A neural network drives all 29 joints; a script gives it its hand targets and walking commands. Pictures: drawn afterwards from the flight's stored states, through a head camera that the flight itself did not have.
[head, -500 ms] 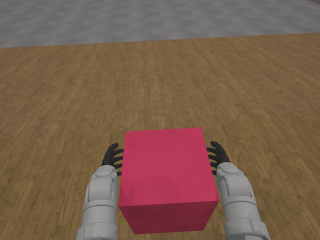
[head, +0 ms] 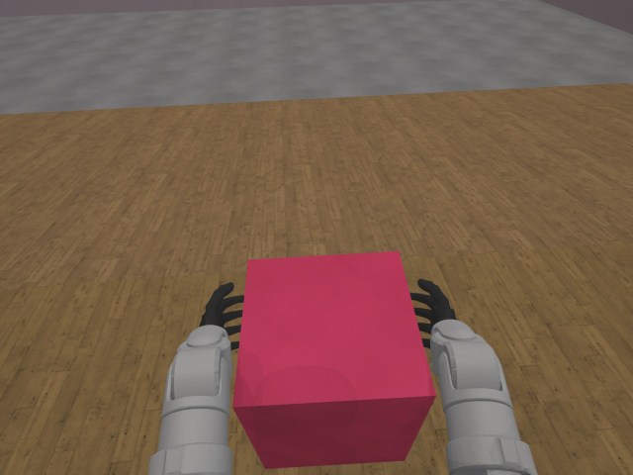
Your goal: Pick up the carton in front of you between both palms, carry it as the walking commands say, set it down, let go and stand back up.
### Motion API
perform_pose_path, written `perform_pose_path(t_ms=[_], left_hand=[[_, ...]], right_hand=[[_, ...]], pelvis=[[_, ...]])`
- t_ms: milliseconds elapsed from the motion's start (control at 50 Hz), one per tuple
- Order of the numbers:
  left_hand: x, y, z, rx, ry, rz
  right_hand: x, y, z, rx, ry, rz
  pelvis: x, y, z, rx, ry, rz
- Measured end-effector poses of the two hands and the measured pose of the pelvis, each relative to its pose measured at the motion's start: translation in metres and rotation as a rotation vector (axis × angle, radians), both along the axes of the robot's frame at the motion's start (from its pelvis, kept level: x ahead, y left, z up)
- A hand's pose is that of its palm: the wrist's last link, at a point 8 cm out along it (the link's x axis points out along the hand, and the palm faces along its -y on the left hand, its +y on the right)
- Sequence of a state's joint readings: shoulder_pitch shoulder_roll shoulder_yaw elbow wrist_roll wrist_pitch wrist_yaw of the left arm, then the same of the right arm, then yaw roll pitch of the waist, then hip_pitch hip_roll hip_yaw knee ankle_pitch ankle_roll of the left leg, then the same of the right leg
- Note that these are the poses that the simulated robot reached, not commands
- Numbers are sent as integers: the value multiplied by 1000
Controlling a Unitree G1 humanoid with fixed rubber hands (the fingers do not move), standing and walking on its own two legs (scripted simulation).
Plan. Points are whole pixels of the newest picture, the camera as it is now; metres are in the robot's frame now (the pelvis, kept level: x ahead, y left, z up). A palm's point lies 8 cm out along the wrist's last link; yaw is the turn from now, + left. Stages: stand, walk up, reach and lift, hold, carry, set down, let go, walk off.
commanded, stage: hold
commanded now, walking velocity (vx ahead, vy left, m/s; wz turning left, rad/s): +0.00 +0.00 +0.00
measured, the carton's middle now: (329, 364) +0.29 +0.00 -0.02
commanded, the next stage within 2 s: carry in 1.12 s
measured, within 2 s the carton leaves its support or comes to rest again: neither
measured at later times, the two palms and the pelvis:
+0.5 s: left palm (213, 336) +0.29 +0.15 +0.05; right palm (442, 331) +0.28 -0.15 +0.05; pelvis +0.00 +0.00 +0.00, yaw +0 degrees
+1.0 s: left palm (214, 337) +0.29 +0.15 +0.05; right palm (442, 332) +0.28 -0.15 +0.05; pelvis +0.00 +0.00 +0.00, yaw +0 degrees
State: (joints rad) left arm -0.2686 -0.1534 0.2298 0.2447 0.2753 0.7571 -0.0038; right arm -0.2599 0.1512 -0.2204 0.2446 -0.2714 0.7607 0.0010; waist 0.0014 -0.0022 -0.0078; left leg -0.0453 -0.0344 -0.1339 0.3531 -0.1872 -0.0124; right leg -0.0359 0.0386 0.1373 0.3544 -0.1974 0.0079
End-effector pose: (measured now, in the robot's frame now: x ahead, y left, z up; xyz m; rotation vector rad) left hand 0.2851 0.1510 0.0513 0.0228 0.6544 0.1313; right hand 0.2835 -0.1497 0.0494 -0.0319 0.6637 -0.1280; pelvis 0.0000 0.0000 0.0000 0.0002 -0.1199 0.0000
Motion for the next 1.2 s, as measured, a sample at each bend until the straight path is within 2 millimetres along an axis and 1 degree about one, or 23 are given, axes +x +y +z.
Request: perform_pose_path(t_ms=[280, 760, 1100, 1200], left_hand=[[-2, 1, 0, -10, -2, 9], [2, 1, -1, 4, 4, 1], [0, 1, -1, 2, 3, 2], [4, 0, 0, -1, -8, 2]], right_hand=[[-1, 1, 0, 11, -2, -7], [2, 1, -1, -4, 4, 5], [0, 1, -1, -1, 4, 2], [3, 0, 0, -2, -7, -1]], pelvis=[[-8, 1, -2, 0, -4, 1], [1, 0, 0, 0, -2, 2], [-2, 0, 0, 0, -4, 2], [1, 0, -3, 0, 69, 0]])
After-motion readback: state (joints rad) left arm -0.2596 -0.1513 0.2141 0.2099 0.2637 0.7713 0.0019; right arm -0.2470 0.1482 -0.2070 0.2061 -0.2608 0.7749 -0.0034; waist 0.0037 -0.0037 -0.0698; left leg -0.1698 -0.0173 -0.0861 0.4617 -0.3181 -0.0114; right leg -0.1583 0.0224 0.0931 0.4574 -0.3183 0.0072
